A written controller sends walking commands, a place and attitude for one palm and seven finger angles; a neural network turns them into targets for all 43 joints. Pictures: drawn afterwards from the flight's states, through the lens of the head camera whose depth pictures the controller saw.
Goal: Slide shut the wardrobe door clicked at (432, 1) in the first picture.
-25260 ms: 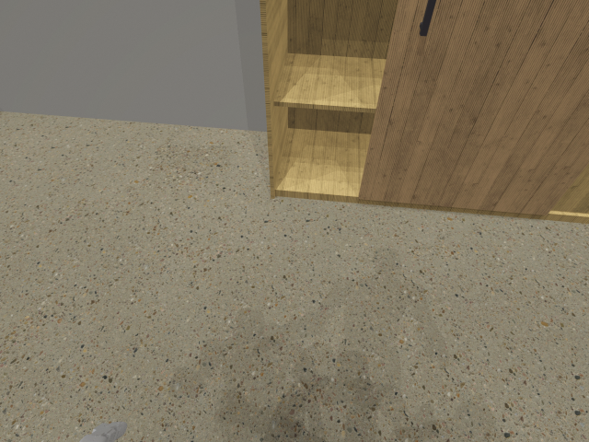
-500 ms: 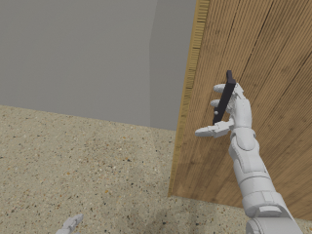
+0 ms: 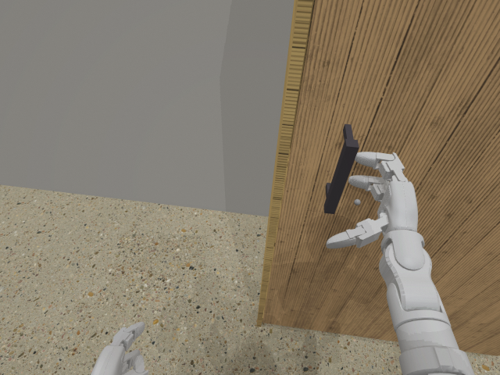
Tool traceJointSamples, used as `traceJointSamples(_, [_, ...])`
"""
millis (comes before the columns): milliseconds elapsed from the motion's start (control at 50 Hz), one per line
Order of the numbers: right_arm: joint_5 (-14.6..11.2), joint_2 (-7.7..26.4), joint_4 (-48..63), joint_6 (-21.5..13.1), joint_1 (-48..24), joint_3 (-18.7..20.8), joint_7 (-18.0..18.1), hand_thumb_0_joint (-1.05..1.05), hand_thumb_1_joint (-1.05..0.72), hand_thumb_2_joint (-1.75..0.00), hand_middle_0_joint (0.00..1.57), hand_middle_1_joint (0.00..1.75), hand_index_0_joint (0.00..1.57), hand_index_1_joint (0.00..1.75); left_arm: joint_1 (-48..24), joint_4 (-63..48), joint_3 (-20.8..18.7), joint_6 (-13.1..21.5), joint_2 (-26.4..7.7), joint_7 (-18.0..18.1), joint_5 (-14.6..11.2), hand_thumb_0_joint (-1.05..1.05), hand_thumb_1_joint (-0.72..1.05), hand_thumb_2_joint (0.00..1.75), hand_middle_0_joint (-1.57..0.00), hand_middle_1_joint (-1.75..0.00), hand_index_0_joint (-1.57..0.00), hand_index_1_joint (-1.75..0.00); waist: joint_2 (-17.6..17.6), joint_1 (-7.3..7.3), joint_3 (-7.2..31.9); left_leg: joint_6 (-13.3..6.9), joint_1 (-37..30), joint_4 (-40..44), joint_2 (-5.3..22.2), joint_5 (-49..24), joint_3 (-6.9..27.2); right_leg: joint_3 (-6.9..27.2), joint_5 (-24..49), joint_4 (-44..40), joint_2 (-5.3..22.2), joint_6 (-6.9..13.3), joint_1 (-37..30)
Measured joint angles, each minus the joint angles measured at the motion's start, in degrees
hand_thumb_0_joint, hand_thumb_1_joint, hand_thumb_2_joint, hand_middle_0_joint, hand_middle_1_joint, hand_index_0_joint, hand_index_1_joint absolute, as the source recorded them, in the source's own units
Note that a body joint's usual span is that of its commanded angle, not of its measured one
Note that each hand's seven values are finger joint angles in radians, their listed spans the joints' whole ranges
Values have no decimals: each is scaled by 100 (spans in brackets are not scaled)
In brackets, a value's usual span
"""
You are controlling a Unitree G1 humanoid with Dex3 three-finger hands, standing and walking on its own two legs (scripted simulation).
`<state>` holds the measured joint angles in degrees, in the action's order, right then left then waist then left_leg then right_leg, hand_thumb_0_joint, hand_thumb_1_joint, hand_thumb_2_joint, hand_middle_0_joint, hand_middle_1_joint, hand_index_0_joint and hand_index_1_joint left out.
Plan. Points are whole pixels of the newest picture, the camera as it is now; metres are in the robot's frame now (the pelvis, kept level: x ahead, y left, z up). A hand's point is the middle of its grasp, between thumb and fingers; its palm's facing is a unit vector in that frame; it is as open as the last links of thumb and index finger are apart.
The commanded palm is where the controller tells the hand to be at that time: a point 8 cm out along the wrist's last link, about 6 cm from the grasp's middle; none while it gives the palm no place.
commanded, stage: slip the hand off the handle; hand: right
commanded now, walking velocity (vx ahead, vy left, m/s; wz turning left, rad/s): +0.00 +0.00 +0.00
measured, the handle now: (338, 171) +0.42 -0.12 +0.13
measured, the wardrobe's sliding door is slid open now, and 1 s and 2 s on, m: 0.00 0.00 0.00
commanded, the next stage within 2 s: draw the hand back to the body in 0.98 s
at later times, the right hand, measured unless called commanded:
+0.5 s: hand (377, 215) +0.34 -0.17 +0.11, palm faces +0.08 +0.99 -0.10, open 14.7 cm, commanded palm +0.30 -0.22 +0.12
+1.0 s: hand (391, 274) +0.24 -0.17 +0.11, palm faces +0.10 +0.99 -0.11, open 14.7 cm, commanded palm +0.21 -0.21 +0.12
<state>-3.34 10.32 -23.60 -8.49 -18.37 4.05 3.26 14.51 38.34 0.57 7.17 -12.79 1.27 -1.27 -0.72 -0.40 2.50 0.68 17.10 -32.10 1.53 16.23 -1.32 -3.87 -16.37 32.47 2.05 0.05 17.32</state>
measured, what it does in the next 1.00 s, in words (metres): stands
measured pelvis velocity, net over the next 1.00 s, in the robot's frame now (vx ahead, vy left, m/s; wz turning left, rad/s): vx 0.00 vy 0.01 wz -0.04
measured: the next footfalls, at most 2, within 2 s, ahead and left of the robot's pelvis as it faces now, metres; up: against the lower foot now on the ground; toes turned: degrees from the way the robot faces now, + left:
none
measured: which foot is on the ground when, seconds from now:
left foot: down 0.00-1.00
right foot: down 0.00-1.00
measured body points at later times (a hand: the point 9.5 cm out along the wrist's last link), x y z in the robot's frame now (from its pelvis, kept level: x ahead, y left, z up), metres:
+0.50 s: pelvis +0.01 +0.00 +0.00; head +0.00 +0.01 +0.45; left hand +0.14 +0.25 -0.10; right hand +0.33 -0.23 +0.12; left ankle +0.01 +0.13 -0.73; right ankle +0.01 -0.12 -0.73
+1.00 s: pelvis +0.00 +0.01 +0.00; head -0.02 +0.02 +0.45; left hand +0.21 +0.21 -0.07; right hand +0.23 -0.22 +0.12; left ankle +0.01 +0.13 -0.73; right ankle +0.01 -0.12 -0.73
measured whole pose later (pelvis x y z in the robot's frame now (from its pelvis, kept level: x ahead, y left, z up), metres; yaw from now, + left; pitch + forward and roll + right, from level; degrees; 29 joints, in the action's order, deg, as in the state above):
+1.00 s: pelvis +0.00 +0.01 +0.00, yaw -2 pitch -2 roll +0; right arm -8.6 12.2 5.4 -5.6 10.8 4.4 -5.5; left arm 11.4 35.5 2.5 11.7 -12.7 2.6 -1.6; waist -2.6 -3.1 2.5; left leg 0.1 13.9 -33.5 1.4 18.1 -3.6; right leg -1.4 -17.7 34.7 2.2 -0.6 15.4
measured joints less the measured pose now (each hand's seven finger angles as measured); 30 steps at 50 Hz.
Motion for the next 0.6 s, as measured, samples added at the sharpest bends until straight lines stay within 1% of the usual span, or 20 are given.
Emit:
traceJointSamples(80, [-94,142,-2,19,12,46,-211,-1,55,-20,26,116,25,115,-46,22,17,-11,-46,54,-41,1,91,89,-20,-30,-21,-30,-22,-52,-23,-7,-27,-27,7,39,-81,83,-35,78,-5,-6,31])
traceJointSamples(160, [-182,209,-86,-1,-59,94,-401,-1,55,-20,25,115,25,115,-72,61,25,19,-76,100,-59,1,91,89,-20,-30,-21,-30,-38,-72,-27,-11,0,-65,15,64,-125,129,-54,133,-12,-10,83])
traceJointSamples(300, [-233,357,-407,-70,-219,364,-639,-1,55,-20,25,115,25,115,-36,66,60,25,-81,133,-69,1,91,89,-20,-30,-21,-30,-29,-6,3,-24,101,-130,1,91,-113,120,-77,181,5,-21,168])
traceJointSamples(360, [-298,410,-393,-117,-155,463,-760,-1,55,-20,27,116,25,115,41,42,43,29,-88,127,-71,1,91,89,-20,-30,-21,-30,-39,10,20,-28,127,-135,-13,93,-86,95,-88,182,18,-24,179])
traceJointSamples(440, [-374,356,60,-141,291,531,-825,-1,55,-20,27,116,25,115,181,-15,-7,61,-108,71,-68,1,91,89,-20,-30,-20,-30,-69,1,68,-25,115,-125,-25,101,-35,44,-108,155,30,-25,138])
traceJointSamples(600, [-400,232,1226,-8,1419,364,-771,-1,55,-20,25,115,25,115,157,-57,-21,137,-105,57,-58,2,91,89,-20,-30,-20,-30,-111,-46,43,-21,-30,-118,-29,137,-42,51,-144,157,34,-27,0])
